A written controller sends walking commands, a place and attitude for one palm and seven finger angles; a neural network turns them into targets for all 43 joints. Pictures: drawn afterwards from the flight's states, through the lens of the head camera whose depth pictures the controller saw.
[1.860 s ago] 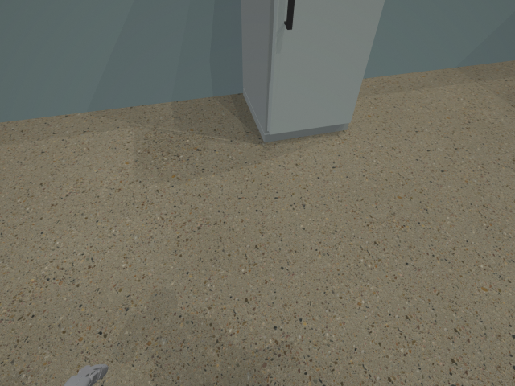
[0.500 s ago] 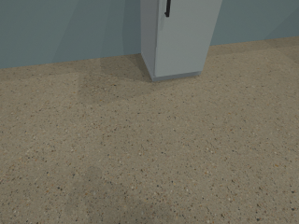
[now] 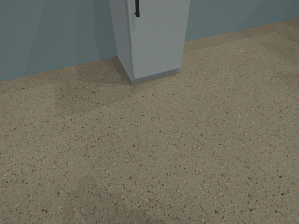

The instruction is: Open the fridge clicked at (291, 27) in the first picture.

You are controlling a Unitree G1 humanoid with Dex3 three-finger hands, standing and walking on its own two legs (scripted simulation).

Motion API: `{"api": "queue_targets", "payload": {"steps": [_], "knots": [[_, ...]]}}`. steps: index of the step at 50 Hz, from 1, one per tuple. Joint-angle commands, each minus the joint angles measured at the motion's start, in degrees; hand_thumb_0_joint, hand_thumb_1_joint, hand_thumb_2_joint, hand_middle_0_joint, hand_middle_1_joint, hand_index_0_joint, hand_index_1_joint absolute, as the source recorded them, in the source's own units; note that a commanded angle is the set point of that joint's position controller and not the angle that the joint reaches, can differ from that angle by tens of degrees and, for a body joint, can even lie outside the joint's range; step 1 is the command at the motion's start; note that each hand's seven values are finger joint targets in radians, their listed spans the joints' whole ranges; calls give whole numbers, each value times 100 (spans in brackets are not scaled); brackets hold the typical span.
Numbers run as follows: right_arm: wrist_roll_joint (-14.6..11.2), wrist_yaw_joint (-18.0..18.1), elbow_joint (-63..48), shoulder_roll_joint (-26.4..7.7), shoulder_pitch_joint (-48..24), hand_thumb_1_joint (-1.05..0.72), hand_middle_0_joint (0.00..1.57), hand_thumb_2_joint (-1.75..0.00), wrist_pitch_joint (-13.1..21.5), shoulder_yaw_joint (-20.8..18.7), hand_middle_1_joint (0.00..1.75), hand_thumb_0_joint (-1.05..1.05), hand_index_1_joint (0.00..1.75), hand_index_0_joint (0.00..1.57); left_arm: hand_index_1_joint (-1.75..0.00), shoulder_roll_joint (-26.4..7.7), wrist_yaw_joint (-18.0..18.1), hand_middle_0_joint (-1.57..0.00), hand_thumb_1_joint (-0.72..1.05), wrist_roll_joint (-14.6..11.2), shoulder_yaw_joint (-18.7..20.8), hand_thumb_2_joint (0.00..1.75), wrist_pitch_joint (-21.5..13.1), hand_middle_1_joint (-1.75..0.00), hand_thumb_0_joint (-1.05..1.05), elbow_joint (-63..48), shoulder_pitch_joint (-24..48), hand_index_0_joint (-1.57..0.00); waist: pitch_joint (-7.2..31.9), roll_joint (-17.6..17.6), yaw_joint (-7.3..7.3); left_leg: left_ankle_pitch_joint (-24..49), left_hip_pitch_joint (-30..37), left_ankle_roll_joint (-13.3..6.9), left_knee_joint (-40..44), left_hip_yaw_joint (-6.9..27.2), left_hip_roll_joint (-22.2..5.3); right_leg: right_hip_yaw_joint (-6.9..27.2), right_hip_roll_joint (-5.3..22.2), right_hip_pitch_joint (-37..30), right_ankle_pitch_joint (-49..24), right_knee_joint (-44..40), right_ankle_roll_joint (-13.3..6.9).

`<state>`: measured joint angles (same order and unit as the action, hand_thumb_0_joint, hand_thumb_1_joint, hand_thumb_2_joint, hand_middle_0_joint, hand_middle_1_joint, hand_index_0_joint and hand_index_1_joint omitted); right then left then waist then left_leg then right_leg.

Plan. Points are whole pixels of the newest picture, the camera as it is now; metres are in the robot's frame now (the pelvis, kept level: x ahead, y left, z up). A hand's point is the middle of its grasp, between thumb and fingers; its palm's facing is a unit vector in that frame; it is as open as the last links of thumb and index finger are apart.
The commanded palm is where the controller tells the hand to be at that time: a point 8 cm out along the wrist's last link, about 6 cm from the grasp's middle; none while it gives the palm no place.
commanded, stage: walk to a spot facing it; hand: left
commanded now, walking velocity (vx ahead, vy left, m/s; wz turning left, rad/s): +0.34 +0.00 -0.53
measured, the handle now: out of the picture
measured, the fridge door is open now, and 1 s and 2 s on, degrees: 0 0 0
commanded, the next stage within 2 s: none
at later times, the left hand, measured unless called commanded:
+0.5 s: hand out of the picture +0.13 +0.18 -0.16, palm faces -0.05 -0.98 -0.18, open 7.4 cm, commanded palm none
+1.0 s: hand (122, 128) +0.52 +0.17 -0.16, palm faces -0.35 -0.93 -0.15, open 7.4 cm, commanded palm none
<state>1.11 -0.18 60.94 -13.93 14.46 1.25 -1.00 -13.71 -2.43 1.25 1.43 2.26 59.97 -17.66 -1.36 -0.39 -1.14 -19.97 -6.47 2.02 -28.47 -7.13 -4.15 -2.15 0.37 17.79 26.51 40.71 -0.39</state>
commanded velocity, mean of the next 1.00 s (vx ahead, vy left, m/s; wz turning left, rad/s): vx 0.36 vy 0.00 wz -0.34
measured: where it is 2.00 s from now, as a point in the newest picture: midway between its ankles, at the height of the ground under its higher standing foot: (180, 150)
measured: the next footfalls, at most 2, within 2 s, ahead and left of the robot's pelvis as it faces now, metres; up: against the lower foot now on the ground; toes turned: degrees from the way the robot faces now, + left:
left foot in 0.56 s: +0.38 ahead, +0.10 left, +0.00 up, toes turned -5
right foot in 1.20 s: +0.55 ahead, -0.17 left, +0.00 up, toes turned -35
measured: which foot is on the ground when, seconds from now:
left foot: down 0.00-0.04, up 0.06-0.54, down 0.56-1.00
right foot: down 0.00-0.56, up 0.58-1.00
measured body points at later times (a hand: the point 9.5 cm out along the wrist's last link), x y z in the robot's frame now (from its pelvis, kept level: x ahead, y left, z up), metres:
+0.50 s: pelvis +0.18 +0.00 +0.00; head +0.20 +0.01 +0.45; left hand +0.13 +0.23 -0.15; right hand +0.27 -0.24 -0.13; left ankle +0.31 +0.12 -0.70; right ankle +0.03 -0.09 -0.73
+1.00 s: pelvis +0.38 +0.03 +0.01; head +0.40 +0.04 +0.46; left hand +0.54 +0.22 -0.15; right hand +0.23 -0.15 -0.13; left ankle +0.34 +0.10 -0.73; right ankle +0.42 -0.15 -0.66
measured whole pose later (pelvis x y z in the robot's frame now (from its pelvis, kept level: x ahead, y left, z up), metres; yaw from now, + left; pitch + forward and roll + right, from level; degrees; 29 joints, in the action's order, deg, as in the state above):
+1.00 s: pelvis +0.38 +0.03 +0.01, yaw -22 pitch -1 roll +0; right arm 1.0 1.6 64.3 -7.7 26.3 4.8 -1.6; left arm -11.1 -1.5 2.1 4.5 1.9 57.6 -10.3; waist -1.7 2.2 1.5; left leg -18.1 0.1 -3.0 -18.7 -17.3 -0.6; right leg -2.6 5.9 36.0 6.3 57.0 0.8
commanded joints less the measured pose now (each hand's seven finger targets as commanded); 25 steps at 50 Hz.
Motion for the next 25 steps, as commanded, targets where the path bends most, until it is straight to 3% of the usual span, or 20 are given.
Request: {"api": "queue_targets", "payload": {"steps": [1,2,3,4,5,6,7,9,13,15,19,21,23,24,25], "knots": [[-8,92,-445,-939,-325,-90,20,-90,112,-287,30,0,30,20,-30,-696,20,-20,90,34,307,90,-374,-30,0,-213,-1015,-20,192,386,-593,197,-1467,-381,-1373,9,-710,165,238,-1719,-924,-1595,-166],[-57,34,-768,-436,-559,-90,20,-90,121,-167,30,0,30,20,-30,-1456,150,-20,90,64,469,90,-461,-30,0,-57,-1675,-20,135,2494,-787,-1386,-3359,-10,-3292,-424,141,3013,1827,-2427,-591,-2646,-741],[-9,26,-986,-611,-1017,-90,20,-90,170,-182,30,0,30,20,-30,-1396,259,-20,90,-51,445,90,-467,-30,0,-29,-1909,-20,70,1716,-834,-1348,-3676,-98,-3857,366,54,3924,2158,-2276,-974,-2987,-1126],[-23,21,-894,-669,-877,-90,20,-90,194,-248,30,0,30,20,-30,-1238,282,-20,90,-63,413,90,-495,-30,0,-134,-1461,-20,-228,1243,-557,-637,-3661,-173,-3922,648,-235,3354,1971,-1961,-791,-2922,-1191],[-19,2,-835,-604,-944,-90,20,-90,200,-261,30,0,30,20,-30,-1010,266,-20,90,-58,366,90,-509,-30,0,-225,-1187,-20,-446,783,-460,-328,-3536,-144,-3982,612,-319,3241,1817,-1474,-524,-2972,-1242],[10,-11,-780,-536,-845,-90,20,-90,177,-262,30,0,30,20,-30,-885,267,-20,90,-33,322,90,-527,-30,0,-288,-959,-20,-482,557,-297,-107,-3402,-98,-3993,673,-380,3066,1743,-1141,-397,-2999,-1238],[30,-31,-688,-488,-734,-90,20,-90,151,-280,30,0,30,20,-30,-724,287,-20,90,-16,295,90,-556,-30,0,-341,-786,-20,-533,203,-172,137,-3255,-53,-3895,668,-432,2741,1681,-940,-599,-3039,-1218],[43,-45,-621,-302,-486,-90,20,-90,89,-274,30,0,30,20,-30,-600,291,-20,90,-2,272,90,-619,-30,0,-327,-782,-20,-436,196,8,515,-3173,50,-3702,595,-406,2203,1428,-867,-1329,-3028,-1098],[34,-92,-708,-171,-516,-90,20,-90,45,-309,30,0,30,20,-30,-486,290,-20,90,-16,258,90,-694,-30,0,-194,-1000,-20,-323,444,35,1119,-3403,156,-3392,539,-359,1684,1086,-1158,-1886,-3015,-955],[33,-101,-823,-152,-717,-90,20,-90,56,-311,30,0,30,20,-30,-427,311,-20,90,-9,253,90,-714,-30,0,-136,-1090,-20,-340,508,-2,1233,-3602,184,-3209,540,-368,1676,1087,-1357,-2128,-2986,-976],[20,-128,-1099,-46,-1324,-90,20,-90,121,-267,30,0,30,20,-30,-351,373,-20,90,26,245,90,-720,-30,0,-12,-1330,-20,-374,573,-207,1115,-3728,157,-2398,401,-318,1671,1102,-1862,-3073,-2755,-1021],[12,-138,-1192,21,-1580,-90,20,-90,153,-236,30,0,30,20,-30,-338,400,-20,90,39,235,90,-696,-30,0,40,-1400,-20,-407,722,-298,1002,-3489,97,-1892,289,-211,1653,1066,-1977,-3625,-2609,-973],[-8,-146,-1233,70,-1623,-90,20,-90,200,-224,30,0,30,20,-30,-395,419,-20,90,52,259,90,-664,-30,0,29,-1323,-20,-407,837,-296,831,-2934,2,-1241,196,-99,1573,1054,-1889,-4024,-2407,-891],[-21,-135,-1200,42,-1500,-90,20,-90,224,-225,30,0,30,20,-30,-450,420,-20,90,48,275,90,-657,-30,0,7,-1244,-20,-358,895,-216,744,-2492,-64,-986,120,15,1542,1035,-1779,-4385,-2249,-857],[-21,-99,-1081,-20,-1125,-90,20,-90,250,-249,30,0,30,20,-30,-523,418,-20,90,34,299,90,-664,-30,0,-11,-1105,-20,-193,899,-18,757,-1874,-125,-688,2,167,1428,964,-1671,-4934,-1891,-806]]}}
